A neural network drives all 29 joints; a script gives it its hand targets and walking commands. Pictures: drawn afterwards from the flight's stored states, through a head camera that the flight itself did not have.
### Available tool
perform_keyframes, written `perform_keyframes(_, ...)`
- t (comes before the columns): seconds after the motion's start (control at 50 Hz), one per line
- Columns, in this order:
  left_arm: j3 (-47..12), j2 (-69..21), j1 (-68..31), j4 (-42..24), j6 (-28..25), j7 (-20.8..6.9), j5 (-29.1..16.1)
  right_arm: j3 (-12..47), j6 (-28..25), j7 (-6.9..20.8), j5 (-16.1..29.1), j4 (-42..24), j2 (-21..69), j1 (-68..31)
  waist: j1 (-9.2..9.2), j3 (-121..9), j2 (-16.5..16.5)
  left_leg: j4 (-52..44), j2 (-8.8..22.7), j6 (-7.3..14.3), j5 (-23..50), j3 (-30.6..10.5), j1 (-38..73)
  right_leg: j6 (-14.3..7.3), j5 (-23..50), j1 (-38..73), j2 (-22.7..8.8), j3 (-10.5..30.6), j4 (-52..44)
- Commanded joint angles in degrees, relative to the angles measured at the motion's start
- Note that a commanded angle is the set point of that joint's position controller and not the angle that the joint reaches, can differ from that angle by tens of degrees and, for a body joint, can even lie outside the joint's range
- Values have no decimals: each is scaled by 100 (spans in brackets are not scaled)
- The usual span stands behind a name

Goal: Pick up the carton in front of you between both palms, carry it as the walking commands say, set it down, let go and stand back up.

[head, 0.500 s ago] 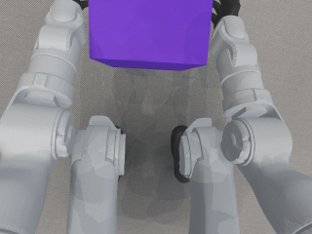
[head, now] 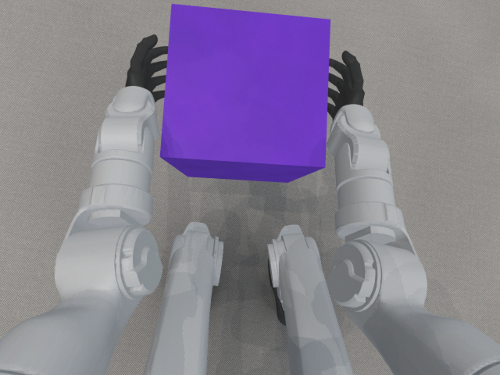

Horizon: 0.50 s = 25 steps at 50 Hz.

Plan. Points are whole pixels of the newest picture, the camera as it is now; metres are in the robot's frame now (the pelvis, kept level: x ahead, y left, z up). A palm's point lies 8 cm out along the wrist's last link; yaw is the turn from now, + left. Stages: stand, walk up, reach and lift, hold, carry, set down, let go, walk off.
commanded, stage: reach and lift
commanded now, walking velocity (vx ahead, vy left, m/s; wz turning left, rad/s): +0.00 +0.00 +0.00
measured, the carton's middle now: (243, 115) +0.50 +0.02 -0.13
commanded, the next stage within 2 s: none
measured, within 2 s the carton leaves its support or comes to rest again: neither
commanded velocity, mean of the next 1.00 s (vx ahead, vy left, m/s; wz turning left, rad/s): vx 0.00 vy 0.00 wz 0.00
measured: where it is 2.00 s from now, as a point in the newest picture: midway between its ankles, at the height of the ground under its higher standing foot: (239, 299)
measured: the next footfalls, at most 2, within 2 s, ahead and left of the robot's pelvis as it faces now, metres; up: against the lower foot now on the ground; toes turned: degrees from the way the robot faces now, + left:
none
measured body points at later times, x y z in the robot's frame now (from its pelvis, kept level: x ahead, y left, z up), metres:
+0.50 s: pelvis +0.05 +0.00 +0.13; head +0.21 +0.01 +0.55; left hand +0.47 +0.17 +0.08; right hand +0.47 -0.14 +0.09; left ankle +0.12 +0.12 -0.45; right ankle +0.11 -0.13 -0.45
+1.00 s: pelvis +0.10 +0.00 +0.26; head +0.14 +0.00 +0.71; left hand +0.42 +0.16 +0.23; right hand +0.43 -0.14 +0.24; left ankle +0.12 +0.12 -0.45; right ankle +0.11 -0.13 -0.45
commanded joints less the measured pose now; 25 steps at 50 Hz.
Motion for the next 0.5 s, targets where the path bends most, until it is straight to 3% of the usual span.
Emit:
perform_keyframes(0.0,-2501,-6133,-3248,-217,-96,-1336,-830,3195,40,1387,815,199,5963,-3790,139,-5935,191,-1331,-351,231,738,891,3797,-222,602,3074,366,-961,-1258)
perform_keyframes(0.2,-3395,-6606,-2384,-885,-41,-1311,-1253,4019,79,1403,1132,-232,6288,-2759,68,-5970,307,-2051,-389,122,1296,779,4944,-191,1123,4190,343,-774,-2025)
perform_keyframes(0.48,-3423,-6855,-833,-810,-238,-1195,-1049,4052,-108,1456,908,-52,6357,-1124,36,-4551,273,-3594,-315,171,1442,418,6450,-266,1231,5579,245,-442,-3576)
